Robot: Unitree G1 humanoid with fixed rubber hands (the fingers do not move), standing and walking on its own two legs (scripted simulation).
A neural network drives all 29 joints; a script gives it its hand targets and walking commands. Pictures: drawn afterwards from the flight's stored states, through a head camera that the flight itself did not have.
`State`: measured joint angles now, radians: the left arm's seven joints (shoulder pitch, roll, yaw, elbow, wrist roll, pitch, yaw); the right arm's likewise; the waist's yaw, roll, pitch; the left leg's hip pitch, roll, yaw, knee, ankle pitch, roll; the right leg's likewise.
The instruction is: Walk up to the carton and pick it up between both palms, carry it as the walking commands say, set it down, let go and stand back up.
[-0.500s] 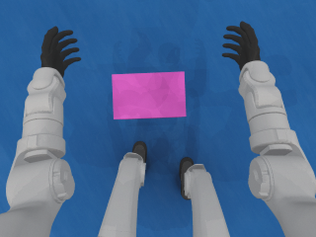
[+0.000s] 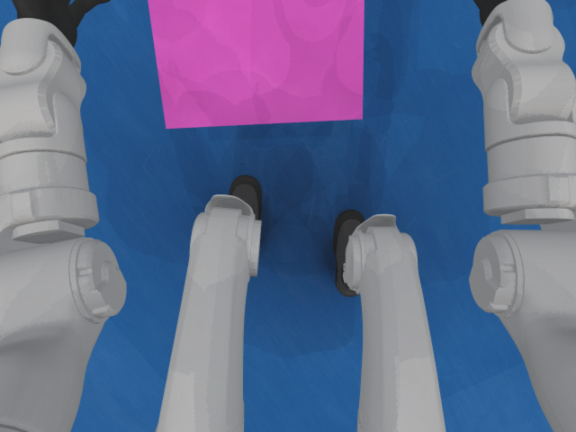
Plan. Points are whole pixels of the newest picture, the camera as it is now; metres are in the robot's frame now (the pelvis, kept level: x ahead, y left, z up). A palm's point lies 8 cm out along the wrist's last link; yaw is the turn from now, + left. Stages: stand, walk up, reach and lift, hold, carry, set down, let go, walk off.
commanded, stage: reach and lift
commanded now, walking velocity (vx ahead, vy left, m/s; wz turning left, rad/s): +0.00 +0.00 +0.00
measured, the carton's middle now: (265, 70) +0.48 +0.10 -0.40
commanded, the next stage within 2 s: none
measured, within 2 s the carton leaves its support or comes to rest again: neither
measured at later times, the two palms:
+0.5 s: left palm (118, 31) +0.49 +0.28 -0.28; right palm (431, 23) +0.55 -0.11 -0.28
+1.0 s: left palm (133, 41) +0.49 +0.30 -0.35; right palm (409, 38) +0.55 -0.11 -0.36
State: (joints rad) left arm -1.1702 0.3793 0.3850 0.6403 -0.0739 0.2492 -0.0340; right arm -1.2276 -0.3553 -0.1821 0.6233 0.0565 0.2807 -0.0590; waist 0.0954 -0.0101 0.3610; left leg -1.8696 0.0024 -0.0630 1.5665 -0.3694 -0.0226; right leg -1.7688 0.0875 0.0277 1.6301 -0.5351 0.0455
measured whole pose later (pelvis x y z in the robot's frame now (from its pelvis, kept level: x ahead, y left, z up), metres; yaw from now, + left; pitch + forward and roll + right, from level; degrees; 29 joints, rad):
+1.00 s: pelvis -0.01 +0.00 -0.18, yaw +0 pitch +31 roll +0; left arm -1.41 0.47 0.26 1.09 -0.31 0.08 0.07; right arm -1.42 -0.40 0.03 0.91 0.21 0.14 -0.13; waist 0.10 0.01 0.52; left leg -2.26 0.03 -0.01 2.17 -0.46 0.00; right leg -2.15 0.11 0.06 2.29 -0.68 0.08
